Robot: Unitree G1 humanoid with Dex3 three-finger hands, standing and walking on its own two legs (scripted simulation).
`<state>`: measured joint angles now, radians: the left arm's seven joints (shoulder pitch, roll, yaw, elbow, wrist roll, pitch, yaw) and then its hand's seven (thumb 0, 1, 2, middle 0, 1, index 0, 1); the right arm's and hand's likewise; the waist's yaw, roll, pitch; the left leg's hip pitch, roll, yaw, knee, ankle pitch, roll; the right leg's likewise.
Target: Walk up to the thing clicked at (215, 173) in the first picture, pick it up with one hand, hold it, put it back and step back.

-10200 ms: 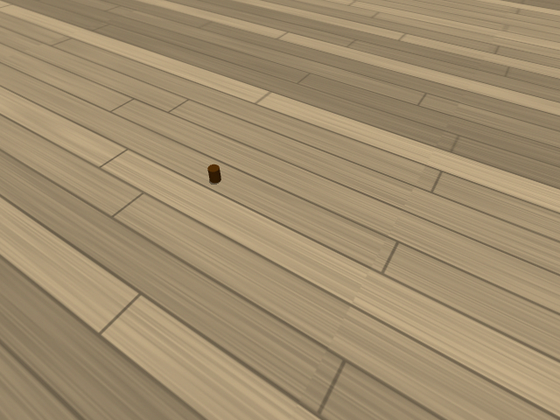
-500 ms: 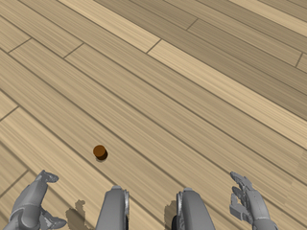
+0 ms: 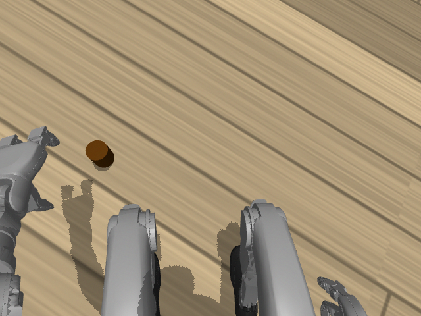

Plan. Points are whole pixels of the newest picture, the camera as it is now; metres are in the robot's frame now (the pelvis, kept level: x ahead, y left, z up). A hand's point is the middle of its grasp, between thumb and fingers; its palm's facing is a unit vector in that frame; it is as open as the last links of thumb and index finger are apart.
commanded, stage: rise first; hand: left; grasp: from above
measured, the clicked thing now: (100, 154) +0.51 +0.30 -0.38
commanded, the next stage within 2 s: approach in 1.18 s
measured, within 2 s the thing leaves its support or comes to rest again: neither
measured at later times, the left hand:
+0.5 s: hand (56, 161) +0.43 +0.34 -0.21, palm faces -0.45 -0.05 -0.89, open 14.0 cm
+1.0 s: hand (67, 155) +0.46 +0.33 -0.25, palm faces -0.45 -0.07 -0.89, open 14.1 cm
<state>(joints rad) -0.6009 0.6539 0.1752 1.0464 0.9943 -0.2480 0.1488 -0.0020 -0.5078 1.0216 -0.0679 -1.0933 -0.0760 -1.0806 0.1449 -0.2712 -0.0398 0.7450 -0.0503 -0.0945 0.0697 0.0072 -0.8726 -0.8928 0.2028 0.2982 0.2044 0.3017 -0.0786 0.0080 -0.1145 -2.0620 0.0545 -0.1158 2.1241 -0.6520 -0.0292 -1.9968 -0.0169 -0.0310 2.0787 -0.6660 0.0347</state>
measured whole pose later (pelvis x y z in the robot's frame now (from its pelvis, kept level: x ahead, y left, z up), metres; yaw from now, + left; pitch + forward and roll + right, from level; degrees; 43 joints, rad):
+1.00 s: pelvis +0.01 +0.01 -0.08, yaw -4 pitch +33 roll -9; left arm -0.90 0.85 0.19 1.38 1.29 -0.31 0.34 0.00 -0.53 1.01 -0.08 -1.02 -0.08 -1.01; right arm 0.12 -0.27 0.06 0.75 -0.17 -0.01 0.14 0.00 -0.91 -0.90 0.20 0.30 0.20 0.30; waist -0.20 -0.03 -0.02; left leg -2.32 0.04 -0.17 2.41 -0.69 -0.02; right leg -2.21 0.00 -0.05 2.32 -0.70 0.06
